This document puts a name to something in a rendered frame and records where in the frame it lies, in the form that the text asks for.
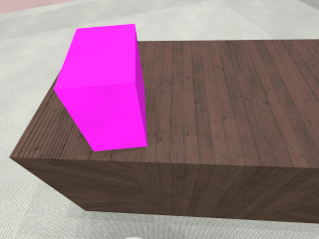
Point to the pedestal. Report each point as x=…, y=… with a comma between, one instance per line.
x=232, y=133

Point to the carton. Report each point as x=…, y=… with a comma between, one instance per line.
x=101, y=85

